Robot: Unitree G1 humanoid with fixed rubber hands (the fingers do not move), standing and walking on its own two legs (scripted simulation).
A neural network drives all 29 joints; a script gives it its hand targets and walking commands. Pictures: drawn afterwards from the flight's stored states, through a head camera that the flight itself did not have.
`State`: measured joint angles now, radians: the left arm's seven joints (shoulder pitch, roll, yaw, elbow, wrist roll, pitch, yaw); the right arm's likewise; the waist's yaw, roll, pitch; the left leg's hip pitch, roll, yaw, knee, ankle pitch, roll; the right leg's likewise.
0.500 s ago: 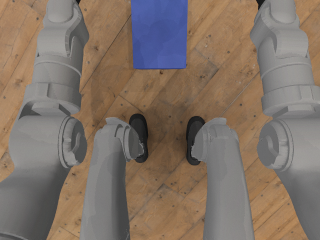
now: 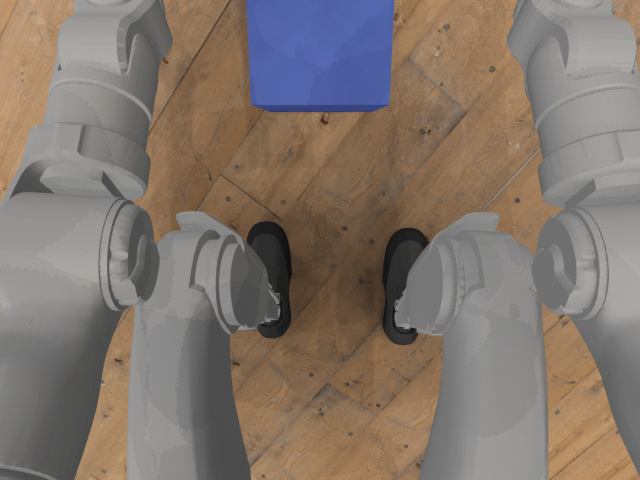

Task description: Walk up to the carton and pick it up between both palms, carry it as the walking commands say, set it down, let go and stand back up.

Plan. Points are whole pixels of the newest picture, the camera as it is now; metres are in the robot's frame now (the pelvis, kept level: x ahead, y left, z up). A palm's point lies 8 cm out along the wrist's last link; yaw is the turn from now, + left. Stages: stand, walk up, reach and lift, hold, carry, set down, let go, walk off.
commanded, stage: reach and lift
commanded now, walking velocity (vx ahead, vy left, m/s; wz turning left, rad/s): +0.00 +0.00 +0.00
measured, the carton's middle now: out of the picture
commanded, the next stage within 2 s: none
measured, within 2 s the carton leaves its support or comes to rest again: neither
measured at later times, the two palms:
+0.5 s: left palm out of the picture +0.57 +0.16 -0.26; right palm out of the picture +0.57 -0.17 -0.27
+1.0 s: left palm out of the picture +0.58 +0.15 -0.27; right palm out of the picture +0.57 -0.17 -0.27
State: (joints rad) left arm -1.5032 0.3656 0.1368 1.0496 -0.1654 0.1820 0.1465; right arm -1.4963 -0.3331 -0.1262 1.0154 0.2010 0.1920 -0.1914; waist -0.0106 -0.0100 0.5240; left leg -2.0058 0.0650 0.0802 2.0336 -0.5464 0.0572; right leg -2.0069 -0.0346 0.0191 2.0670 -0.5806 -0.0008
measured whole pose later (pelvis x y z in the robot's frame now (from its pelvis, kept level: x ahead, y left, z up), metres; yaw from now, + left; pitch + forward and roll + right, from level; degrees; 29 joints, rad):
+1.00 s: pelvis +0.02 +0.00 -0.07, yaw +0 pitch +33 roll +1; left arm -1.61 0.36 0.09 1.25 -0.17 0.05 0.06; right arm -1.59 -0.35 -0.01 1.22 0.26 0.06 -0.12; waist -0.01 -0.01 0.52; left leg -2.23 0.06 0.07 2.28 -0.63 0.06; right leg -2.22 -0.02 0.02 2.31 -0.66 0.00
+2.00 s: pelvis +0.03 +0.00 -0.08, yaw +0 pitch +31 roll +1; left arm -1.62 0.33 0.09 1.22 -0.17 0.15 0.07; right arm -1.63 -0.25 -0.17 1.20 0.09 0.15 -0.04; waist -0.01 -0.01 0.52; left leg -2.24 0.03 0.05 2.32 -0.62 0.06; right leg -2.22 0.02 0.04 2.35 -0.67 0.02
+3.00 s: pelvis -0.01 +0.01 -0.03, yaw +1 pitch +28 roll -3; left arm -1.62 0.17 0.07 0.96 -0.17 0.35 0.49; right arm -1.56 -0.25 -0.23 0.92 0.04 0.36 -0.17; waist -0.01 -0.01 0.53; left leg -2.11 -0.04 0.02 2.12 -0.51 0.05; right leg -2.04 0.03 0.05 2.14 -0.60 0.04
